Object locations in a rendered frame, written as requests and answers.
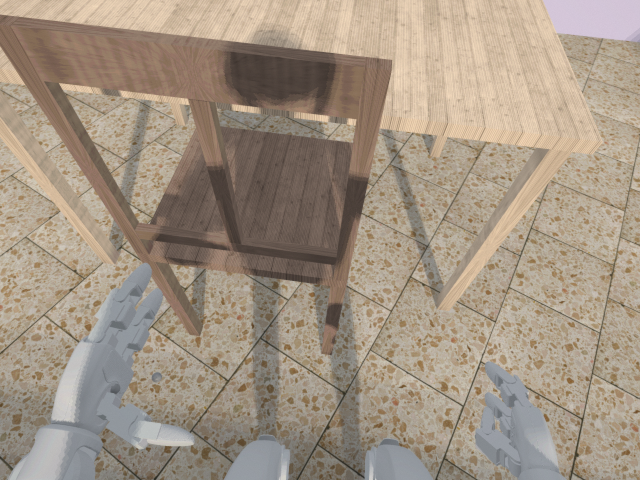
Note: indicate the left robot thigh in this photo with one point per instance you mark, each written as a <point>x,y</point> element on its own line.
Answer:
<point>261,460</point>

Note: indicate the right robot thigh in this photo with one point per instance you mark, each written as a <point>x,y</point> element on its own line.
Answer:
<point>392,462</point>

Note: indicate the left robot forearm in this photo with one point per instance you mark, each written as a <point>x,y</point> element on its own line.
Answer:
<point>60,452</point>

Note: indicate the chair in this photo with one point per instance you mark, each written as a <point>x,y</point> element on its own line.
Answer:
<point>242,201</point>

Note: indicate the robot right hand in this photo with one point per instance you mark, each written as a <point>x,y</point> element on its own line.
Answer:
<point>523,427</point>

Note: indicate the table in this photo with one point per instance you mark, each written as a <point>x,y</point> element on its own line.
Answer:
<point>486,70</point>

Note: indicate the robot thigh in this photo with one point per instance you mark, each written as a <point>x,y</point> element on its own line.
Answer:
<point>392,462</point>
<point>261,460</point>

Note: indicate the robot left hand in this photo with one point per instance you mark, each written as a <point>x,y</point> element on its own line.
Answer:
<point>103,359</point>

